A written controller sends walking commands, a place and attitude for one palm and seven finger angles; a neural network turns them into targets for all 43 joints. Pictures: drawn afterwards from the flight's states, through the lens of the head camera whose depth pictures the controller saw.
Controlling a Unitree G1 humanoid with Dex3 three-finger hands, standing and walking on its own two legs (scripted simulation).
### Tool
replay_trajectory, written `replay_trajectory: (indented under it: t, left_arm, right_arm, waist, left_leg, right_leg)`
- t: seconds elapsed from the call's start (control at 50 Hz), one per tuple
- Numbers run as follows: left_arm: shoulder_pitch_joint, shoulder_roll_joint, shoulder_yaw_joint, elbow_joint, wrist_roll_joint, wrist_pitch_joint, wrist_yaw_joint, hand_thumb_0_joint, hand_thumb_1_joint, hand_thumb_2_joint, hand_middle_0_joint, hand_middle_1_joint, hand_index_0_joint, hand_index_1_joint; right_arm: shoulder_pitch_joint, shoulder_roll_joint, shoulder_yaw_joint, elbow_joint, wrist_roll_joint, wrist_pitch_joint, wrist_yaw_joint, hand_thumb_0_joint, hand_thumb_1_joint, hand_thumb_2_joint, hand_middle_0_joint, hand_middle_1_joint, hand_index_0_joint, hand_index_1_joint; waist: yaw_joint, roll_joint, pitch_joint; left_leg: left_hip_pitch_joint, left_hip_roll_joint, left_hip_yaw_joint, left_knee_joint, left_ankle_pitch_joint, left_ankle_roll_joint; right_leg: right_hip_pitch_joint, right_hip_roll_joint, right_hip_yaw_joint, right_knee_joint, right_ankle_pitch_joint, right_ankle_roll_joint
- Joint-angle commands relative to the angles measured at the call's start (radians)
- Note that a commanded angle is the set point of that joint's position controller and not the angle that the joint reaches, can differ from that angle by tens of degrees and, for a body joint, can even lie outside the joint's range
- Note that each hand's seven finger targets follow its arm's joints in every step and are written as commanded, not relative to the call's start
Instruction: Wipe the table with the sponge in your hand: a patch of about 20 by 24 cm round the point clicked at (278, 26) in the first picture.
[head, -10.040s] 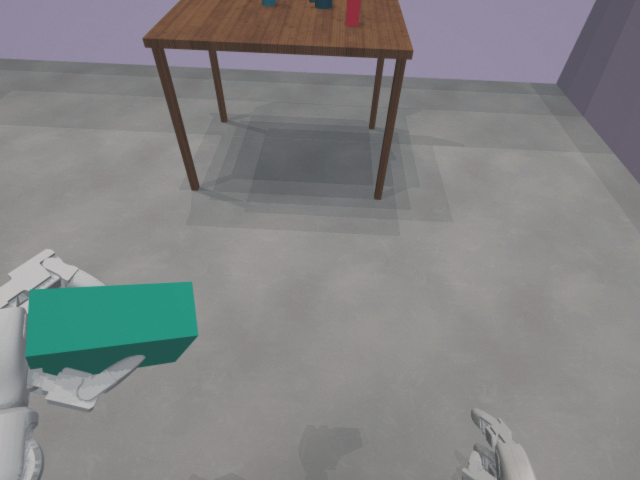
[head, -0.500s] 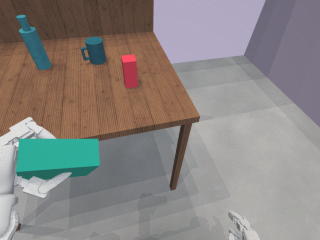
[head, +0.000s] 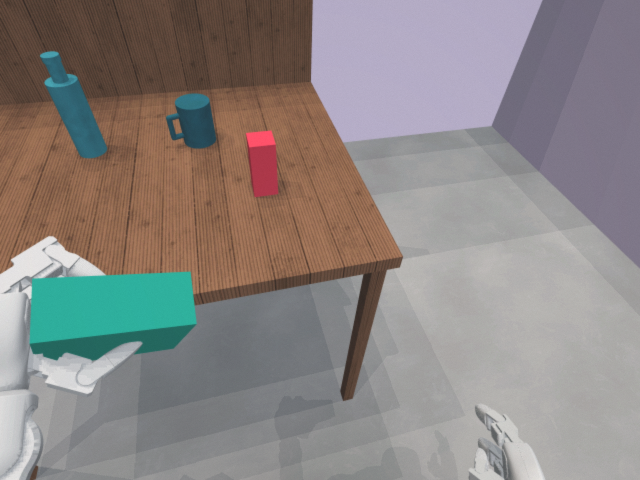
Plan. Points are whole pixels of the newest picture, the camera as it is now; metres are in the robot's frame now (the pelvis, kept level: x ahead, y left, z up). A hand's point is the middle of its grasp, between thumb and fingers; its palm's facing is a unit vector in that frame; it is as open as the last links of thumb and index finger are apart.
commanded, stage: look again from close up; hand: left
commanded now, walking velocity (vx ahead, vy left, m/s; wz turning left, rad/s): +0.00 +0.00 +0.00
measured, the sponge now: (138, 317) +0.24 +0.21 +0.13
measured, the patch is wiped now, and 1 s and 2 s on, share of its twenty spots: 0.00 0.00 0.00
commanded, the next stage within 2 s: shuffle to correct the standing spot in 0.06 s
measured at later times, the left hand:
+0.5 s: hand (102, 267) +0.28 +0.26 +0.15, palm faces +0.40 -0.83 -0.39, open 9.3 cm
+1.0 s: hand (119, 213) +0.35 +0.28 +0.16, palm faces +0.31 -0.82 -0.49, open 9.3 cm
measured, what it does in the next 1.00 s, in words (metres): walks ahead: left foot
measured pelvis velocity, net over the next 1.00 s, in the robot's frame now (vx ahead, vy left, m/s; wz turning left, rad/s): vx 0.10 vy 0.06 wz -0.08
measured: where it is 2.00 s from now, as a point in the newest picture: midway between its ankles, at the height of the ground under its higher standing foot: outside the picture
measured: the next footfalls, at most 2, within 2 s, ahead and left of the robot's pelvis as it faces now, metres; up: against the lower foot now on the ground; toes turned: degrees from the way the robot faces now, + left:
left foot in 0.84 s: +0.21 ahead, +0.22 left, +0.00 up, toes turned -5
right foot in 1.28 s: +0.16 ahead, +0.00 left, +0.00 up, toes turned -12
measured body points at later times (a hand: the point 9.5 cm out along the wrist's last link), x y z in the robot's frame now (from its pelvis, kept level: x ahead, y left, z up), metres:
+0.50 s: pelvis +0.06 +0.01 -0.02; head +0.06 +0.01 +0.43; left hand +0.25 +0.30 +0.17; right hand +0.24 -0.22 -0.09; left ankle +0.01 +0.09 -0.74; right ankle +0.07 -0.10 -0.74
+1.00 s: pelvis +0.10 +0.06 -0.03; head +0.12 +0.03 +0.42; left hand +0.33 +0.32 +0.19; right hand +0.24 -0.18 -0.13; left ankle +0.14 +0.21 -0.72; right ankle +0.07 -0.07 -0.74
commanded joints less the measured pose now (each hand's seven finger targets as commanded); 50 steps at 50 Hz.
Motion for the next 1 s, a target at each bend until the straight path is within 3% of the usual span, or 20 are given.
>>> replay_trajectory:
  t: [0.0,0.16,0.34,0.44,0.48,0.56,0.58,0.6,0.62,0.64,0.66,0.68,0.76,0.8,0.84,0.86,0.9,0.92,0.94,0.98]
  left_arm:
    - [-0.124,0.17,0.093,-0.234,-0.018,-0.069,0.027,0.0,0.1,1.3,-1.2,-1.6,-1.2,-1.6]
    - [-0.037,0.185,0.111,-0.258,-0.04,-0.055,0.028,0.0,0.1,1.3,-1.2,-1.6,-1.2,-1.6]
    - [-0.053,0.214,0.132,-0.276,-0.056,-0.05,0.038,0.0,0.1,1.3,-1.2,-1.6,-1.2,-1.6]
    - [-0.09,0.216,0.132,-0.29,-0.057,-0.049,0.038,0.0,0.1,1.3,-1.2,-1.6,-1.2,-1.6]
    - [-0.082,0.205,0.117,-0.308,-0.056,-0.045,0.035,0.0,0.1,1.3,-1.2,-1.6,-1.2,-1.6]
    - [-0.062,0.205,0.121,-0.314,-0.048,-0.043,0.037,0.0,0.1,1.3,-1.2,-1.6,-1.2,-1.6]
    - [-0.046,0.216,0.142,-0.293,-0.05,-0.041,0.041,0.0,0.1,1.3,-1.2,-1.6,-1.2,-1.6]
    - [-0.034,0.234,0.157,-0.276,-0.055,-0.038,0.046,0.0,0.1,1.3,-1.2,-1.6,-1.2,-1.6]
    - [-0.045,0.227,0.154,-0.285,-0.061,-0.048,0.048,0.0,0.1,1.3,-1.2,-1.6,-1.2,-1.6]
    - [-0.045,0.245,0.179,-0.302,-0.061,-0.064,0.053,0.0,0.1,1.3,-1.2,-1.6,-1.2,-1.6]
    - [-0.017,0.242,0.189,-0.304,-0.06,-0.067,0.054,0.0,0.1,1.3,-1.2,-1.6,-1.2,-1.6]
    - [-0.018,0.213,0.156,-0.344,-0.049,-0.077,0.049,0.0,0.1,1.3,-1.2,-1.6,-1.2,-1.6]
    - [-0.034,0.239,0.172,-0.382,-0.048,-0.074,0.048,0.0,0.1,1.3,-1.2,-1.6,-1.2,-1.6]
    - [-0.057,0.247,0.199,-0.401,-0.052,-0.078,0.042,0.0,0.1,1.3,-1.2,-1.6,-1.2,-1.6]
    - [0.013,0.241,0.218,-0.261,-0.063,-0.066,0.038,0.0,0.1,1.3,-1.2,-1.6,-1.2,-1.6]
    - [0.001,0.235,0.2,-0.269,-0.055,-0.06,0.034,0.0,0.1,1.3,-1.2,-1.6,-1.2,-1.6]
    - [-0.034,0.251,0.213,-0.278,-0.038,-0.062,0.034,0.0,0.1,1.3,-1.2,-1.6,-1.2,-1.6]
    - [-0.016,0.261,0.205,-0.258,-0.034,-0.059,0.032,0.0,0.1,1.3,-1.2,-1.6,-1.2,-1.6]
    - [-0.013,0.268,0.193,-0.265,-0.051,-0.056,0.034,0.0,0.1,1.3,-1.2,-1.6,-1.2,-1.6]
    - [0.027,0.264,0.215,-0.298,-0.046,-0.062,0.051,0.0,0.1,1.3,-1.2,-1.6,-1.2,-1.6]
  right_arm:
    - [-0.108,-0.096,-0.04,-0.152,0.004,-0.056,-0.006,0.0,-0.9,-0.9,0.2,0.3,0.2,0.3]
    - [-0.128,-0.1,-0.043,-0.151,0.004,-0.027,-0.007,0.0,-0.9,-0.9,0.2,0.3,0.2,0.3]
    - [-0.151,-0.118,-0.052,-0.161,0.0,0.013,-0.009,0.0,-0.9,-0.9,0.2,0.3,0.2,0.3]
    - [-0.152,-0.122,-0.056,-0.167,0.016,0.032,-0.007,0.0,-0.9,-0.9,0.2,0.3,0.2,0.3]
    - [-0.141,-0.12,-0.057,-0.176,0.018,0.037,-0.004,0.0,-0.9,-0.9,0.2,0.3,0.2,0.3]
    - [-0.135,-0.119,-0.057,-0.182,0.015,0.034,0.017,0.0,-0.9,-0.9,0.2,0.3,0.2,0.3]
    - [-0.139,-0.124,-0.061,-0.183,0.017,0.04,0.021,0.0,-0.9,-0.9,0.2,0.3,0.2,0.3]
    - [-0.147,-0.121,-0.073,-0.186,0.023,0.048,0.023,0.0,-0.9,-0.9,0.2,0.3,0.2,0.3]
    - [-0.159,-0.139,-0.097,-0.193,0.029,0.044,0.028,0.0,-0.9,-0.9,0.2,0.3,0.2,0.3]
    - [-0.153,-0.146,-0.087,-0.183,0.022,0.051,0.039,0.0,-0.9,-0.9,0.2,0.3,0.2,0.3]
    - [-0.136,-0.117,-0.072,-0.163,0.023,0.067,0.048,0.0,-0.9,-0.9,0.2,0.3,0.2,0.3]
    - [-0.136,-0.103,-0.06,-0.158,0.019,0.079,0.055,0.0,-0.9,-0.9,0.2,0.3,0.2,0.3]
    - [-0.149,-0.072,-0.055,-0.133,0.024,0.061,0.022,0.0,-0.9,-0.9,0.2,0.3,0.2,0.3]
    - [-0.132,-0.106,-0.079,-0.151,0.034,0.03,0.005,0.0,-0.9,-0.9,0.2,0.3,0.2,0.3]
    - [-0.111,-0.104,-0.089,-0.152,0.055,0.001,0.002,0.0,-0.9,-0.9,0.2,0.3,0.2,0.3]
    - [-0.118,-0.106,-0.082,-0.148,0.048,-0.004,0.004,0.0,-0.9,-0.9,0.2,0.3,0.2,0.3]
    - [-0.145,-0.094,-0.065,-0.139,0.047,-0.011,0.013,0.0,-0.9,-0.9,0.2,0.3,0.2,0.3]
    - [-0.144,-0.071,-0.068,-0.141,0.045,-0.009,0.019,0.0,-0.9,-0.9,0.2,0.3,0.2,0.3]
    - [-0.153,-0.085,-0.086,-0.147,0.051,0.003,0.032,0.0,-0.9,-0.9,0.2,0.3,0.2,0.3]
    - [-0.16,-0.086,-0.068,-0.122,0.043,0.004,0.037,0.0,-0.9,-0.9,0.2,0.3,0.2,0.3]
  waist:
    - [-0.002,0.078,-0.096]
    - [-0.008,0.091,-0.172]
    - [-0.028,0.04,-0.11]
    - [-0.034,0.114,-0.12]
    - [-0.036,0.177,-0.106]
    - [-0.026,0.158,-0.083]
    - [-0.004,0.069,-0.118]
    - [0.008,-0.144,-0.156]
    - [0.01,-0.287,-0.134]
    - [0.004,-0.136,-0.089]
    - [-0.002,-0.042,-0.043]
    - [-0.017,0.015,-0.052]
    - [-0.039,0.064,-0.116]
    - [-0.033,0.255,-0.143]
    - [-0.027,0.226,-0.09]
    - [-0.02,0.25,-0.073]
    - [0.006,0.156,-0.074]
    - [-0.005,-0.157,-0.062]
    - [-0.019,-0.417,-0.019]
    - [-0.008,-0.223,-0.033]
  left_leg:
    - [-0.078,0.065,-0.087,-0.115,-0.013,-0.039]
    - [-0.005,0.067,-0.076,-0.05,0.257,-0.065]
    - [-0.059,0.06,-0.065,0.068,0.016,-0.027]
    - [-0.008,0.105,-0.105,0.057,0.177,-0.028]
    - [0.063,0.154,-0.158,0.02,0.324,-0.023]
    - [0.039,0.158,-0.089,0.124,0.546,-0.04]
    - [-0.107,0.125,-0.045,0.274,0.536,-0.056]
    - [-0.307,0.046,0.011,0.569,0.407,-0.075]
    - [-0.494,-0.02,-0.026,0.813,-0.108,-0.075]
    - [-0.559,0.065,-0.225,0.882,-0.33,-0.049]
    - [-0.566,0.142,-0.32,0.839,-0.37,-0.038]
    - [-0.496,0.166,-0.304,0.728,-0.318,-0.029]
    - [0.045,0.014,0.006,0.171,0.021,-0.054]
    - [0.101,0.138,-0.193,0.065,0.039,0.032]
    - [-0.049,0.242,-0.329,-0.031,0.064,0.138]
    - [-0.11,0.248,-0.318,-0.015,0.09,0.159]
    - [-0.266,0.155,-0.131,0.174,0.069,0.068]
    - [-0.331,0.004,-0.003,0.436,-0.047,-0.019]
    - [-0.436,-0.008,-0.003,0.595,-0.166,-0.059]
    - [-0.46,0.076,-0.115,0.634,-0.233,-0.048]
  right_leg:
    - [0.12,-0.041,0.078,-0.059,-0.034,-0.004]
    - [0.167,-0.055,0.045,0.018,0.203,-0.01]
    - [0.03,-0.122,0.187,0.061,-0.076,-0.077]
    - [-0.003,-0.073,0.098,0.262,0.075,-0.059]
    - [-0.092,-0.034,0.013,0.361,-0.044,-0.029]
    - [-0.019,-0.022,-0.079,0.245,-0.105,-0.044]
    - [0.174,-0.039,-0.018,0.187,0.066,-0.082]
    - [0.338,-0.169,0.204,0.143,0.32,-0.173]
    - [0.368,-0.362,0.528,0.062,0.513,-0.297]
    - [0.283,-0.454,0.624,0.045,0.441,-0.311]
    - [0.189,-0.471,0.567,0.064,0.339,-0.27]
    - [0.106,-0.431,0.465,0.084,0.291,-0.229]
    - [-0.154,-0.163,0.091,0.207,-0.006,-0.068]
    - [-0.208,-0.026,-0.003,0.427,-0.184,0.009]
    - [-0.193,0.03,-0.043,0.595,-0.421,0.037]
    - [-0.15,-0.013,-0.043,0.541,-0.415,0.034]
    - [0.105,-0.049,-0.015,0.164,-0.174,0.012]
    - [0.127,-0.19,0.279,-0.021,-0.014,-0.053]
    - [0.166,-0.351,0.491,-0.082,0.194,-0.119]
    - [0.184,-0.374,0.396,0.03,0.369,-0.161]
